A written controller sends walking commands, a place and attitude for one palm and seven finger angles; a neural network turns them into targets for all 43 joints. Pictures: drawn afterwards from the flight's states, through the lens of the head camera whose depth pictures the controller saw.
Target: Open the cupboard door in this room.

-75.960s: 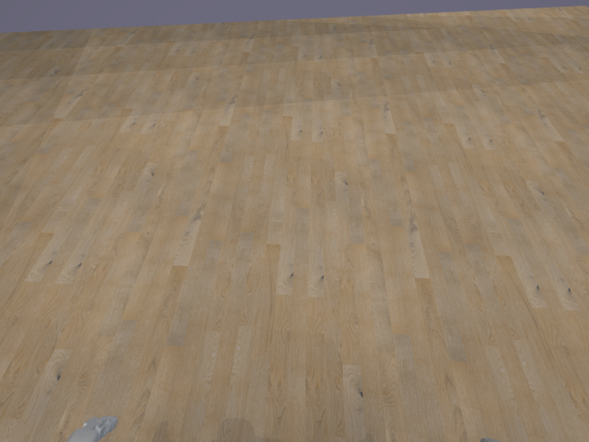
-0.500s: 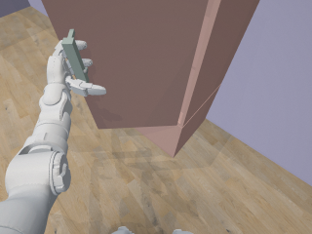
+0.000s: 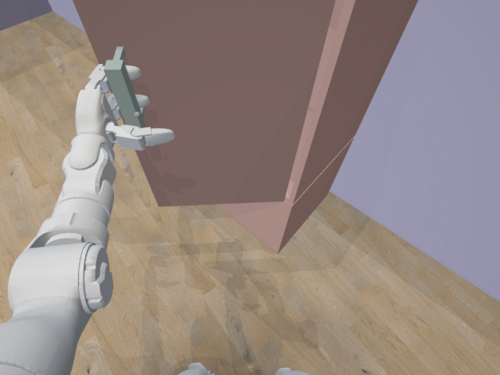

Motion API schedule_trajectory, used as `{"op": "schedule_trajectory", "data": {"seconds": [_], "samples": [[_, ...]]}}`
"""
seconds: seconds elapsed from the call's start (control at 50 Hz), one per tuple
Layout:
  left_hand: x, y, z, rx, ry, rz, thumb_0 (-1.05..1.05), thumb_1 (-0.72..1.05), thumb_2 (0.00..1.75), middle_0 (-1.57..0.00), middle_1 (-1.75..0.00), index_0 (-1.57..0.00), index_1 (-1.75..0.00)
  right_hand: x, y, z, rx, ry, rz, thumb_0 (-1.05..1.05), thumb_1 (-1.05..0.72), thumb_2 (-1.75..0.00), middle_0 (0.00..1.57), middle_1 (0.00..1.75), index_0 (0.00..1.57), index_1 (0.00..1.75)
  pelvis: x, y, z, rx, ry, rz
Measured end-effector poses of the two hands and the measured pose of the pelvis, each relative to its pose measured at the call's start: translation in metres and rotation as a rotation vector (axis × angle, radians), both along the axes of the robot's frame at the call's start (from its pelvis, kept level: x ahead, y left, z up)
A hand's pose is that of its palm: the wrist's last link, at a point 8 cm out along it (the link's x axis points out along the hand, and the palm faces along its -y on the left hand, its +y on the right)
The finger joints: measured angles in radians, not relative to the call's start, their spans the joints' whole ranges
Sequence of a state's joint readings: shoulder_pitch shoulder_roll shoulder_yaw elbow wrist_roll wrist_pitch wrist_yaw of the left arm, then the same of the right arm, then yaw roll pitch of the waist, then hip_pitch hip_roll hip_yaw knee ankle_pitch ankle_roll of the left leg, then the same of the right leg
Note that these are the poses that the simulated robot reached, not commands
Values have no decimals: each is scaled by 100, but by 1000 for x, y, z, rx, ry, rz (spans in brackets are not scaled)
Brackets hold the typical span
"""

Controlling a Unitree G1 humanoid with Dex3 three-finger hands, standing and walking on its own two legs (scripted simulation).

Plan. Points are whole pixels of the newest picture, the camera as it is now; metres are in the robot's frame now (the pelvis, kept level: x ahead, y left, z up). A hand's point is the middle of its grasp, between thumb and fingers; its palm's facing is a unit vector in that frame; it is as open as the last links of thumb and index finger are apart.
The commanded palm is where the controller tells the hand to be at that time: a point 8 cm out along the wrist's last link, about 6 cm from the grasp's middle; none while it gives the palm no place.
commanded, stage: close the thumb around the handle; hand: left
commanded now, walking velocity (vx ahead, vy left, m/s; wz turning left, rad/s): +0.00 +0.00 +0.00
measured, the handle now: (129, 93) +0.56 +0.17 +0.12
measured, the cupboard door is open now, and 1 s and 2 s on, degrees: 44 55 86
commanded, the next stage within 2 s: pull the door open along its arc in 0.48 s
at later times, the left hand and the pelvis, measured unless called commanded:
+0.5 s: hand (137, 113) +0.50 +0.15 +0.13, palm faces +0.03 -1.00 +0.00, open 6.0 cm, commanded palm +0.48 +0.19 +0.12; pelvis +0.00 +0.00 +0.00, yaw +0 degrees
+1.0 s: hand (141, 143) +0.44 +0.13 +0.13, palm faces -0.02 -1.00 +0.00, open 6.4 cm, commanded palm +0.37 +0.19 +0.12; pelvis +0.02 +0.00 +0.01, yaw -2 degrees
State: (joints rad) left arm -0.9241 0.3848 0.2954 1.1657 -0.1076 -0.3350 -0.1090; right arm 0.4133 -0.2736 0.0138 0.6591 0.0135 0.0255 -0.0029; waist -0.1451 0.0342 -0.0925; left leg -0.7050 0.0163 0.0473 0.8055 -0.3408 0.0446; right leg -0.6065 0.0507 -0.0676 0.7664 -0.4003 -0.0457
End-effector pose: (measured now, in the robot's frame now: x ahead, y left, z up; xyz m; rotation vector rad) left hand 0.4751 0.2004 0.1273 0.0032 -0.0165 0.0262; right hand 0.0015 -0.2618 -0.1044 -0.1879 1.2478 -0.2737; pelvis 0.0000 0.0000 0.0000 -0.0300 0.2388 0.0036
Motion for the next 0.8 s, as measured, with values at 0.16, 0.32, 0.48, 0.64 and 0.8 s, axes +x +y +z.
{"op": "schedule_trajectory", "data": {"seconds": [0.16, 0.32, 0.48, 0.64, 0.8], "samples": [[1, 0, 0, 4, 2, 6, -1, 10, 56, -33, -126, -32, -126, -1, 4, -2, 8, 7, 5, 1, -91, -89, 20, 30, 21, 30, -1, 2, -1, -2, 2, 4], [2, 1, 0, 4, 0, 7, 0, 54, 75, -36, -131, -35, -129, -3, 6, -3, 11, 15, 6, 1, -91, -89, 20, 30, 21, 30, 0, 3, -1, -2, 6, 4], [4, 0, 0, 1, 1, 7, 1, 69, 80, -36, -134, -35, -133, -3, 5, -3, 6, 19, 9, 1, -91, -89, 20, 30, 21, 30, 0, 3, -1, -3, 10, 5], [4, 0, 0, 1, 1, 6, 1, 70, 80, -35, -135, -34, -135, -2, 4, -2, 3, 16, 8, 1, -91, -89, 20, 30, 21, 30, 0, 3, -2, -3, 10, 4], [-4, -1, -1, 5, -9, 2, 0, 71, 77, -35, -135, -32, -134, 3, 5, -2, 20, -7, -9, 1, -91, -89, 20, 30, 21, 30, 4, 3, 1, 4, -1, -14]]}}
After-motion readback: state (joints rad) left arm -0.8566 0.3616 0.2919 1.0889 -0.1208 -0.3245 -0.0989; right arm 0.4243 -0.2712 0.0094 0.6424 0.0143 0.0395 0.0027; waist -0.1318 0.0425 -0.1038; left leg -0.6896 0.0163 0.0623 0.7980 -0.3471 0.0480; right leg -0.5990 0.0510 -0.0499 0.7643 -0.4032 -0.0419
